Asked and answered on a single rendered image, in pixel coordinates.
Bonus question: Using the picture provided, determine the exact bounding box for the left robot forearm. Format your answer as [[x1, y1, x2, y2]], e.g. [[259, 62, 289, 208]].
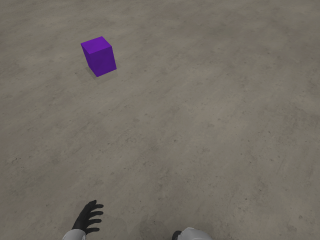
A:
[[62, 229, 86, 240]]

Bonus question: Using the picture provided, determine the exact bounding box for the left robot hand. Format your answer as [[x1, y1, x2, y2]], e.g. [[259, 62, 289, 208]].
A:
[[71, 200, 104, 235]]

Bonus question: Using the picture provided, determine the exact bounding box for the right robot foot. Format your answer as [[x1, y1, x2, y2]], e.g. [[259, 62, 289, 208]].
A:
[[172, 230, 182, 240]]

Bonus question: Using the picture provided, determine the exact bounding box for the robot right thigh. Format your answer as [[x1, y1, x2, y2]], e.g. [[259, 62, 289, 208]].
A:
[[177, 229, 213, 240]]

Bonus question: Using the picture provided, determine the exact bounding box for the carton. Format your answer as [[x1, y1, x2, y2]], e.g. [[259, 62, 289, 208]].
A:
[[81, 36, 117, 77]]

